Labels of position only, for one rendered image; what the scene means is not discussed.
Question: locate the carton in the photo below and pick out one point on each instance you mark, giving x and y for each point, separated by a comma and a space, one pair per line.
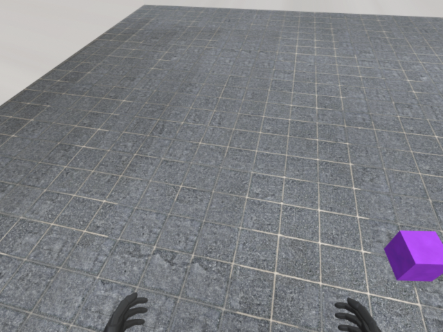
415, 255

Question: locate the left robot hand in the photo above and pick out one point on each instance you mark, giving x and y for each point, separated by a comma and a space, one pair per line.
117, 322

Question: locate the right robot hand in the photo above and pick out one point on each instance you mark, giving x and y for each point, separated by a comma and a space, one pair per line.
362, 318

